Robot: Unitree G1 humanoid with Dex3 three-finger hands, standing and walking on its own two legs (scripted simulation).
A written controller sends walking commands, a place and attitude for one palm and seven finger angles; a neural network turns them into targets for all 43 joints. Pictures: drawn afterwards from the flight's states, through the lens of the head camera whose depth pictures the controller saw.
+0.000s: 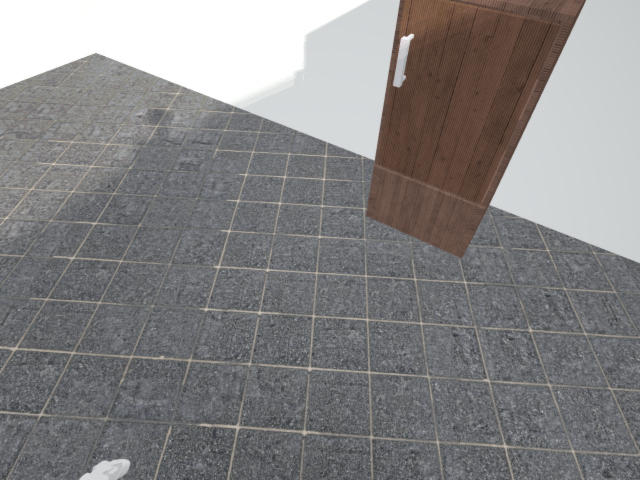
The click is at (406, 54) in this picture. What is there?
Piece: cupboard door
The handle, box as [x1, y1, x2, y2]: [393, 34, 413, 86]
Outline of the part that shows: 413,34 401,38 393,85 399,86 405,78 403,74 409,40 413,37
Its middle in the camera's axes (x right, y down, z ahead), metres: +0.26 -0.55 +1.19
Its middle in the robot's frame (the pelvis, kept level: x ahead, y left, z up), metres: +1.27 -0.19 -0.02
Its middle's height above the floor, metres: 0.75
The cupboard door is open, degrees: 0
